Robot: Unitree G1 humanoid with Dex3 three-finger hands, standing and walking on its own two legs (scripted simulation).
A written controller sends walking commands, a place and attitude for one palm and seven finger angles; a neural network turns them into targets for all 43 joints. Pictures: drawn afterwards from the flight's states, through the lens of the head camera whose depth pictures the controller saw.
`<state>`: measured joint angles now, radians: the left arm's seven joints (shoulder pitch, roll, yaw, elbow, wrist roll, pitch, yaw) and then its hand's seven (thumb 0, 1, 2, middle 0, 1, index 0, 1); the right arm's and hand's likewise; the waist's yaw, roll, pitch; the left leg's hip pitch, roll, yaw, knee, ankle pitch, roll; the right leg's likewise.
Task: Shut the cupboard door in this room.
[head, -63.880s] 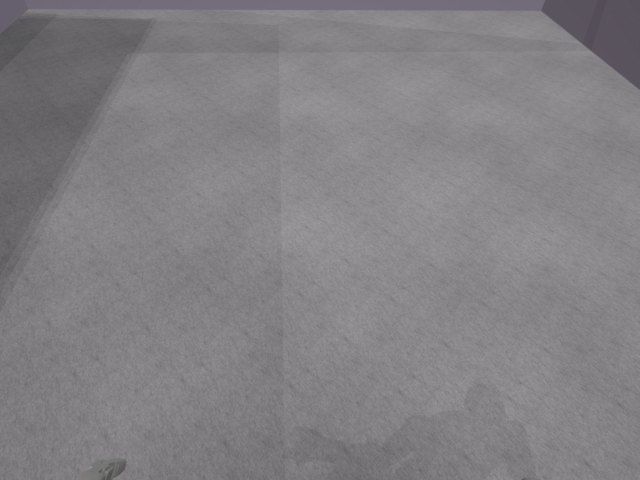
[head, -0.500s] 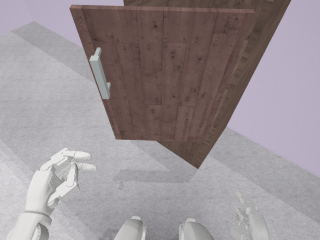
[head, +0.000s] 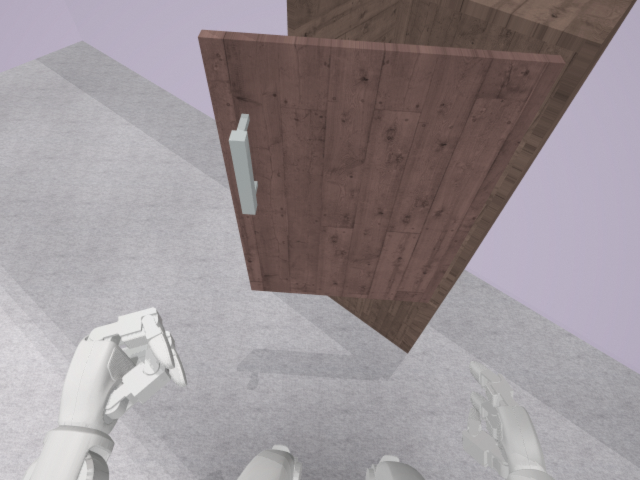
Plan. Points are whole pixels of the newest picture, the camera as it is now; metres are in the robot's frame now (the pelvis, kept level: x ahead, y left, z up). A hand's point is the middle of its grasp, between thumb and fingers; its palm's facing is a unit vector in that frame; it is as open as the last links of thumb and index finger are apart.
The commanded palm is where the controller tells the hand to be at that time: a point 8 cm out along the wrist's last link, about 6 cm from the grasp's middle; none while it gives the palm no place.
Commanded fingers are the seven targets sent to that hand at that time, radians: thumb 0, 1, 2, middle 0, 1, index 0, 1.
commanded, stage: raise the hand and make a fist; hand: left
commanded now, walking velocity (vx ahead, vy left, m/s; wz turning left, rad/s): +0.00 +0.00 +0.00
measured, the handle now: (247, 166) +0.51 +0.16 +0.08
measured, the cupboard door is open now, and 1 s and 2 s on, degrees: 35 35 35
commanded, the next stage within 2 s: bring the fist close to the handle in 0.68 s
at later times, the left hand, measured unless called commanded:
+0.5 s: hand (178, 353) +0.23 +0.17 +0.08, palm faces +0.02 -1.00 -0.04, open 3.1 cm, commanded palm +0.20 +0.22 +0.08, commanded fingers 0.00 0.90 0.90 -1.30 -1.50 -1.30 -1.50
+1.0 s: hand (208, 329) +0.26 +0.15 +0.08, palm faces +0.02 -1.00 -0.05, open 3.1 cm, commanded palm +0.25 +0.20 +0.08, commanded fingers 0.00 0.90 0.90 -1.30 -1.50 -1.30 -1.50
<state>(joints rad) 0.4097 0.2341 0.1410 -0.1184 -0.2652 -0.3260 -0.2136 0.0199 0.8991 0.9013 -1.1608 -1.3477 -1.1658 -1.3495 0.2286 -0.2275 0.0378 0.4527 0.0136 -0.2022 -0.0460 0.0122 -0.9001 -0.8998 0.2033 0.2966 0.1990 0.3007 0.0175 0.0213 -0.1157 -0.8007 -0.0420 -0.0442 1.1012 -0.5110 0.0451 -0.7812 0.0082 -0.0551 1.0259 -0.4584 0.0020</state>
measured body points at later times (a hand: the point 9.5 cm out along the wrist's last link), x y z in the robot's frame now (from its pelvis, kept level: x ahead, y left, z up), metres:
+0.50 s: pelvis +0.00 -0.02 +0.01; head +0.05 -0.01 +0.46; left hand +0.22 +0.23 +0.08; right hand +0.17 -0.25 -0.06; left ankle +0.02 +0.08 -0.66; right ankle +0.03 -0.13 -0.66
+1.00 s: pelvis +0.00 -0.04 +0.01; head +0.05 -0.05 +0.45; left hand +0.25 +0.20 +0.08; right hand +0.18 -0.27 -0.07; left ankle +0.02 +0.08 -0.66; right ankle +0.03 -0.13 -0.66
